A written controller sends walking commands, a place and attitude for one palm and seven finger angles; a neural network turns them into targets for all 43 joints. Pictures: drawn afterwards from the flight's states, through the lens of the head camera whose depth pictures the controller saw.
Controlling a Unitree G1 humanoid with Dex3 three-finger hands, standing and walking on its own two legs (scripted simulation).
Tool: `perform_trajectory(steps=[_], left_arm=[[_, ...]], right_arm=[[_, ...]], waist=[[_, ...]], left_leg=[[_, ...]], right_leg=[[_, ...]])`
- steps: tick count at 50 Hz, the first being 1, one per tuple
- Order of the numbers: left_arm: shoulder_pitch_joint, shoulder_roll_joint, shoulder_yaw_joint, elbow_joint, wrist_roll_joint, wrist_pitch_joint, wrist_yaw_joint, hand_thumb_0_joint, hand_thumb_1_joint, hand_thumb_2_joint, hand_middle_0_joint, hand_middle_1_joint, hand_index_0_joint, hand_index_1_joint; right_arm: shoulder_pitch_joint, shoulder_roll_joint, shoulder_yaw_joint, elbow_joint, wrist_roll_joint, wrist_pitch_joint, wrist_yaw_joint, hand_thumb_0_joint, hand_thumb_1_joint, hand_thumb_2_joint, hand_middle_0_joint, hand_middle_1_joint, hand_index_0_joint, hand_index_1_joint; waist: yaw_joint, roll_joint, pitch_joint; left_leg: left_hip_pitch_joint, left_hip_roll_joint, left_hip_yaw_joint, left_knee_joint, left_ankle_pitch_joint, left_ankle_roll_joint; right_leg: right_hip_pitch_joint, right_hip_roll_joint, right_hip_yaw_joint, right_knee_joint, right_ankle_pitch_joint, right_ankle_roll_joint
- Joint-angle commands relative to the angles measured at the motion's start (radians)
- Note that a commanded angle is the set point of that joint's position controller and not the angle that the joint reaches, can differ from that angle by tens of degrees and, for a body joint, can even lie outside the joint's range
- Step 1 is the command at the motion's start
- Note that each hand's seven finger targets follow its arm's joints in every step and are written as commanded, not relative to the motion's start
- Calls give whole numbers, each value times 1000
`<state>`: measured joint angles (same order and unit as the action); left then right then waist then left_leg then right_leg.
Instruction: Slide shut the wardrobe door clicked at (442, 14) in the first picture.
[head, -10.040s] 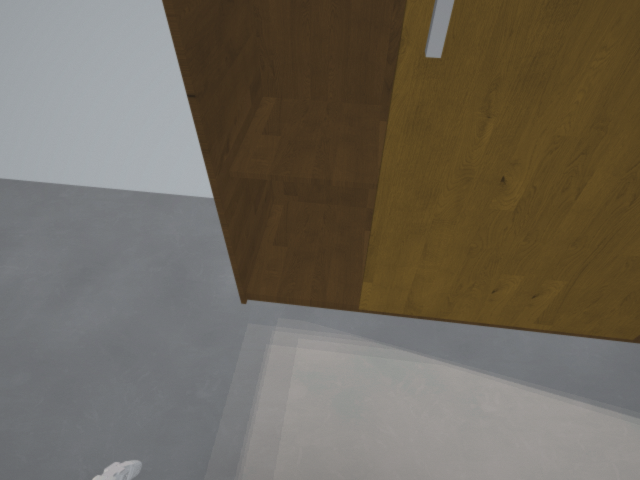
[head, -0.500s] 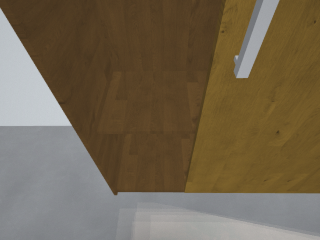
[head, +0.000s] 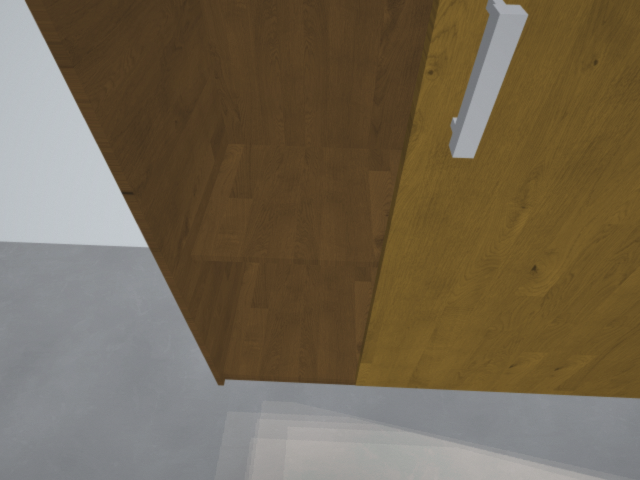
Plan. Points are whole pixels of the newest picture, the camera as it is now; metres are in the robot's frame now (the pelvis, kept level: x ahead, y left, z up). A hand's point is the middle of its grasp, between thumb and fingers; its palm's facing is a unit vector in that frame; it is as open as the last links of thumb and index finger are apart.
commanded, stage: come to a stop and stand still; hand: right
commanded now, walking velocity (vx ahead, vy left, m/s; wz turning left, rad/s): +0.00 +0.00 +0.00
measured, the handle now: (477, 81) +0.48 -0.14 +0.27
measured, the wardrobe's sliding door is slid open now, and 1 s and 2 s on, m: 0.42 0.42 0.42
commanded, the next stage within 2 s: look again from close up in 0.64 s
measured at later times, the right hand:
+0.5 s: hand out of the picture -0.07 -0.12 -0.18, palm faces +0.07 +0.99 -0.13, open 7.4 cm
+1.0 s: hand out of the picture +0.03 -0.16 -0.18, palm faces +0.02 +0.98 -0.20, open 7.3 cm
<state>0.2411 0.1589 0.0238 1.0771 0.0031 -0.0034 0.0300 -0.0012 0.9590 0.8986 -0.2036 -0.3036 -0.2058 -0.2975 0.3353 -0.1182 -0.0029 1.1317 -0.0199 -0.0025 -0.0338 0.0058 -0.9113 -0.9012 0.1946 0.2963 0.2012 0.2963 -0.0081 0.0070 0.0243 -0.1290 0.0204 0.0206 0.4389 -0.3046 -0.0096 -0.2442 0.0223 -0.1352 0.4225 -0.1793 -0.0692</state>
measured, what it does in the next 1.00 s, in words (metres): stands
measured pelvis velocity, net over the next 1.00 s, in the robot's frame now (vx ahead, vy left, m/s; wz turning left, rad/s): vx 0.01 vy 0.01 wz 0.00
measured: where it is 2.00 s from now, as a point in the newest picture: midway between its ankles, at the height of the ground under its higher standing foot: outside the picture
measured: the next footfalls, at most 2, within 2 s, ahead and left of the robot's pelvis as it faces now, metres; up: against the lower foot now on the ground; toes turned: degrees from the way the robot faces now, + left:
none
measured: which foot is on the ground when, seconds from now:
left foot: down 0.00-1.00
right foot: down 0.00-1.00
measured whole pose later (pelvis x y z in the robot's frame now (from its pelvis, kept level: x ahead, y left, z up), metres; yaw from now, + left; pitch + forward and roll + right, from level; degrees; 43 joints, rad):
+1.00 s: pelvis +0.01 +0.01 -0.01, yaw +0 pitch +0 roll +0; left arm 0.30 0.15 -0.01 1.10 0.01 -0.02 0.02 0.02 0.93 0.90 -0.20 -0.30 -0.20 -0.30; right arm 0.30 -0.15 0.01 1.08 -0.01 -0.04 -0.05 0.01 -0.92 -0.90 0.20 0.30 0.20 0.30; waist 0.01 0.00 -0.01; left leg -0.14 0.00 0.03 0.52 -0.37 0.02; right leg -0.27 0.00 -0.12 0.54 -0.26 -0.05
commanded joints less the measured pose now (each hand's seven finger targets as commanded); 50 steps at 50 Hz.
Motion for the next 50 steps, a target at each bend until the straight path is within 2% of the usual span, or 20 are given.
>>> perform_trajectory(steps=[1,2,8,12,14,16,22,29,30,31,32,33,35,37,39,41,44,48,50], left_arm=[[70,69,-2,-2,6,-10,-2,0,900,900,-200,-300,-200,-300],[73,68,-3,6,6,-8,-2,0,900,900,-200,-300,-200,-300],[105,60,-7,30,8,4,-3,0,900,900,-200,-300,-200,-300],[129,48,-4,34,11,5,-2,0,900,900,-200,-300,-200,-300],[139,41,-4,36,11,6,-2,0,900,900,-200,-300,-200,-300],[150,35,-3,42,12,4,-1,0,900,900,-200,-300,-200,-300],[178,10,-6,52,11,-2,1,0,900,900,-200,-300,-200,-300],[184,-4,-10,58,9,-5,3,0,900,900,-200,-300,-200,-300],[39,65,-15,-23,12,-22,-15,0,900,900,-200,-300,-200,-300],[114,16,-7,-46,11,-8,-21,0,900,900,-200,-300,-200,-300],[144,18,-4,-27,18,-1,-22,0,900,900,-200,-300,-200,-300],[168,21,-11,-25,22,0,-24,0,900,900,-200,-300,-200,-300],[174,24,-12,-41,22,-13,-21,0,900,900,-200,-300,-200,-300],[163,37,-15,-42,18,-20,-16,0,900,900,-200,-300,-200,-300],[140,43,-19,-40,16,-28,-14,0,900,900,-200,-300,-200,-300],[132,53,-20,-37,14,-33,-10,0,900,900,-200,-300,-200,-300],[117,61,-24,-24,13,-36,-7,0,900,900,-200,-300,-200,-300],[106,68,-25,-10,13,-38,-3,0,900,900,-200,-300,-200,-300],[91,77,-26,-8,13,-36,-3,0,900,900,-200,-300,-200,-300]], right_arm=[[63,-74,-4,-18,5,-18,-10,0,-900,-900,200,300,200,300],[68,-74,-3,-14,5,-15,-9,0,-900,-900,200,300,200,300],[100,-73,-3,0,2,-8,-7,0,-900,-900,200,300,200,300],[120,-61,-6,1,3,-9,-6,0,-900,-900,200,300,200,300],[128,-56,-6,1,3,-11,-6,0,-900,-900,200,300,200,300],[133,-49,-7,2,5,-12,-6,0,-900,-900,200,300,200,300],[149,-34,-7,6,7,-19,-8,0,-900,-900,200,300,200,300],[164,-23,-2,16,8,-24,-11,0,-900,-900,200,300,200,300],[179,-74,15,11,-20,-53,-38,0,-900,-900,200,300,200,300],[108,-114,4,-47,-6,-53,-32,0,-900,-900,200,300,200,300],[74,-107,-2,-70,-4,-50,-26,0,-900,-900,200,300,200,300],[67,-113,-2,-70,-2,-55,-25,0,-900,-900,200,300,200,300],[91,-81,-1,-68,4,-58,-22,0,-900,-900,200,300,200,300],[91,-64,4,-67,6,-54,-20,0,-900,-900,200,300,200,300],[93,-63,4,-65,6,-52,-18,0,-900,-900,200,300,200,300],[94,-67,5,-65,7,-49,-19,0,-900,-900,200,300,200,300],[88,-83,4,-67,8,-45,-20,0,-900,-900,200,300,200,300],[78,-105,-3,-74,6,-40,-22,0,-900,-900,200,300,200,300],[72,-116,-3,-77,8,-35,-22,0,-900,-900,200,300,200,300]], waist=[[14,57,28],[15,25,49],[5,-23,128],[6,-21,119],[4,0,115],[5,-12,102],[7,1,84],[8,13,103],[-34,-26,185],[56,-46,104],[65,-85,114],[66,-72,77],[55,-52,9],[41,-11,14],[22,9,31],[16,39,37],[9,41,49],[4,6,21],[2,-9,22]], left_leg=[[-115,98,-94,-122,136,50],[-131,93,-93,-132,87,51],[-150,76,-75,-152,-31,53],[-172,70,-75,-144,-67,56],[-168,72,-77,-150,-72,56],[-180,69,-76,-142,-74,59],[-174,72,-78,-135,-39,64],[-176,76,-83,-142,-11,66],[-225,106,-153,-160,191,56],[-280,144,-175,-192,-148,84],[-315,123,-167,-170,-244,96],[-261,101,-128,-130,-173,95],[-212,83,-117,-74,-94,97],[-188,63,-101,-41,-51,90],[-150,56,-88,-19,33,79],[-137,59,-84,-11,95,70],[-116,65,-82,-6,172,63],[-78,68,-76,-4,232,56],[-80,72,-81,-5,233,54]], right_leg=[[122,-131,156,-96,55,27],[116,-129,160,-112,6,30],[27,-128,189,-170,-185,34],[23,-125,199,-177,-207,36],[14,-122,190,-164,-197,37],[28,-123,194,-162,-190,37],[33,-123,187,-143,-137,37],[29,-120,171,-116,-81,38],[-68,-114,140,101,-30,72],[-15,-97,141,110,-133,67],[-12,-89,140,104,-152,58],[-27,-92,145,106,-120,45],[-6,-101,157,79,-78,34],[-17,-119,174,45,-70,22],[-37,-123,178,31,1,15],[-24,-127,171,29,54,14],[-17,-125,161,23,108,15],[11,-128,154,23,175,13],[25,-127,149,16,167,16]])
